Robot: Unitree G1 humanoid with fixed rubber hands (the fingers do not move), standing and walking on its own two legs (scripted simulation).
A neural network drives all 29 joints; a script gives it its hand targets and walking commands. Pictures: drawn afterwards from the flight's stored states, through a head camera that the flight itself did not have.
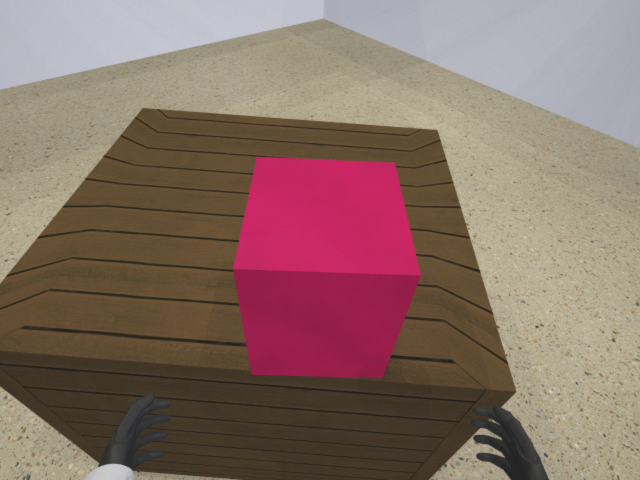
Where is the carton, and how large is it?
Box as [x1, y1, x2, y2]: [233, 157, 420, 377]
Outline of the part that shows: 257,157 233,267 251,373 279,375 382,377 420,275 394,163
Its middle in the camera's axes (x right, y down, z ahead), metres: +0.00 +0.05 +0.57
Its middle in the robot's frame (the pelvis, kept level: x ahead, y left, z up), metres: +0.41 +0.01 +0.03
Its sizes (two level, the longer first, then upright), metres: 0.210 0.200 0.250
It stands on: a pedestal, 0.69 m high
